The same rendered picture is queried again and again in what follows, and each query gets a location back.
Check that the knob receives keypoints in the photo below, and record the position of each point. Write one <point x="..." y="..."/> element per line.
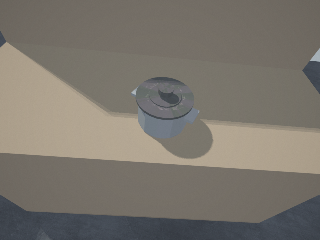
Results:
<point x="166" y="90"/>

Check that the lid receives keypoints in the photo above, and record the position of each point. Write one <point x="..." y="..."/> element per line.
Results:
<point x="173" y="108"/>

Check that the pot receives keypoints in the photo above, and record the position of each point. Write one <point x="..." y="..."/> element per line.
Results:
<point x="164" y="129"/>

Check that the table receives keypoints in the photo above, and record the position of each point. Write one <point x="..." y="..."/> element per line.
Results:
<point x="70" y="138"/>

